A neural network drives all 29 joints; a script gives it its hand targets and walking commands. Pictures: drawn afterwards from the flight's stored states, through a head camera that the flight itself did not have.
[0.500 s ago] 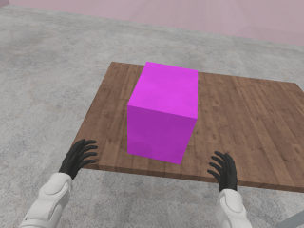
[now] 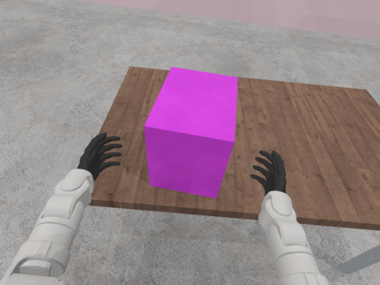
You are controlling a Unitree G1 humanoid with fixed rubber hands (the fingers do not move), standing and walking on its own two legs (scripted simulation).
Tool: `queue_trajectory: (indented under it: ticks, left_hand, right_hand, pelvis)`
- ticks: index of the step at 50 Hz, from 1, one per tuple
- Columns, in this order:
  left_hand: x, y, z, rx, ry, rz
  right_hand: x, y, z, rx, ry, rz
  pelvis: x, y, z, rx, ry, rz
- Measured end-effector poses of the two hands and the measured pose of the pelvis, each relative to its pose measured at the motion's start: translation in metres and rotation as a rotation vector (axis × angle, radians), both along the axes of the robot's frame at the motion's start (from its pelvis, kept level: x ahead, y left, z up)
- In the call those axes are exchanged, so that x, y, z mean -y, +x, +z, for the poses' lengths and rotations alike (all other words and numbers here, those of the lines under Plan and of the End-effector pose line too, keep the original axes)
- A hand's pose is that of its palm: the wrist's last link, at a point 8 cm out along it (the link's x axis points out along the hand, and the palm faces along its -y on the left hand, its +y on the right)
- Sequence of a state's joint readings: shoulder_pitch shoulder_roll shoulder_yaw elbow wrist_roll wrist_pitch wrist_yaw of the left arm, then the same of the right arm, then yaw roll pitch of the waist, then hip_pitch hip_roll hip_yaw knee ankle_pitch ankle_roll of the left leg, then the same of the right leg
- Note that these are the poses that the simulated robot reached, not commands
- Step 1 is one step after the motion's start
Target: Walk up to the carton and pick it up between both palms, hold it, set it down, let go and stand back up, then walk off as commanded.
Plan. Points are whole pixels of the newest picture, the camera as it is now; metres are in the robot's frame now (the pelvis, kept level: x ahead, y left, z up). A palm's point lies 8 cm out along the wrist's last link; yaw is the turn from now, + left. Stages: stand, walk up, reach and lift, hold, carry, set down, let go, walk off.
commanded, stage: reach and lift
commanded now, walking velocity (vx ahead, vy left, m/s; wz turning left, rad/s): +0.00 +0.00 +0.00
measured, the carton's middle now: (193, 131) +0.57 +0.00 -0.02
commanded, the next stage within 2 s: none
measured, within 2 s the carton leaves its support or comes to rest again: neither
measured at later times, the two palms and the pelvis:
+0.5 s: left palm (105, 137) +0.43 +0.21 +0.08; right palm (279, 161) +0.38 -0.19 +0.08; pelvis +0.00 -0.01 +0.00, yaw +1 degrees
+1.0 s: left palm (119, 110) +0.49 +0.19 +0.11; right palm (282, 134) +0.44 -0.19 +0.12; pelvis +0.00 -0.01 -0.02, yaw +0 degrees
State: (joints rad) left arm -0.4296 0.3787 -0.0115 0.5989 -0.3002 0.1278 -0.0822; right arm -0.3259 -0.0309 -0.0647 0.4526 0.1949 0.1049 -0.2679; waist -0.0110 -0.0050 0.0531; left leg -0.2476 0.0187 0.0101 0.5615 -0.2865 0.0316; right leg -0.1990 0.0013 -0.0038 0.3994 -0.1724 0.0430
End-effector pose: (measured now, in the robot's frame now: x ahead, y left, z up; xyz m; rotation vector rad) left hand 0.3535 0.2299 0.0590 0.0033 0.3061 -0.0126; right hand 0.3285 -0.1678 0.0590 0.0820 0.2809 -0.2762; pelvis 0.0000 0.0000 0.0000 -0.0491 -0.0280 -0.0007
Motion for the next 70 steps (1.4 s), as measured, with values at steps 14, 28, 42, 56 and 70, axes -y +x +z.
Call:
queue_trajectory:
  ticks: [14,28,42,56,70]
  left_hand:
    - [0.01,0.042,0.017,0.002,-0.001,0.007]
    - [0.021,0.079,0.027,0.002,-0.012,0.02]
    - [0.037,0.113,0.041,0.023,-0.011,0.021]
    - [0.039,0.145,0.063,0.05,-0.005,0.049]
    - [0.046,0.169,0.073,0.066,-0.004,0.056]
  right_hand:
    - [0.015,0.029,0.014,0.01,-0.013,-0.012]
    - [0.017,0.063,0.028,0.007,-0.037,0.003]
    - [0.02,0.093,0.047,-0.001,-0.035,-0.013]
    - [0.024,0.119,0.068,0.0,-0.026,-0.018]
    - [0.026,0.139,0.079,0.009,-0.038,-0.009]
  pelvis:
    - [0.011,0.001,-0.001,-0.089,0.004,0.012]
    - [0.015,0.0,-0.006,-0.186,0.0,0.019]
    - [0.013,-0.001,-0.012,-0.273,-0.009,0.011]
    - [0.011,0.0,-0.017,-0.351,-0.009,-0.006]
    - [0.016,0.003,-0.019,-0.424,-0.01,-0.005]
